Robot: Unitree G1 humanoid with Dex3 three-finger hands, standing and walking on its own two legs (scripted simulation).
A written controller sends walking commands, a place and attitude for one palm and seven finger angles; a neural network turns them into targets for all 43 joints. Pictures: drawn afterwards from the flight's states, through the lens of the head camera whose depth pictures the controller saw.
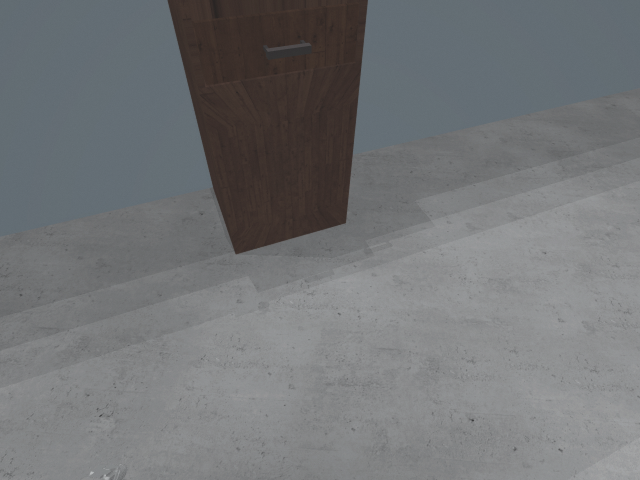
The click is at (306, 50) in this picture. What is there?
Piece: drawer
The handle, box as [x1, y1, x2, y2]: [263, 40, 311, 59]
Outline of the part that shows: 311,45 303,40 300,40 299,44 268,48 266,45 263,45 263,49 266,52 267,58 270,59 310,53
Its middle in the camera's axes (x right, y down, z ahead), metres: -0.10 -0.52 +1.06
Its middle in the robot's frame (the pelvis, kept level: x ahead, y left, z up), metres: +1.14 +0.16 +0.04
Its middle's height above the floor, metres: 0.81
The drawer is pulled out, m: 0.00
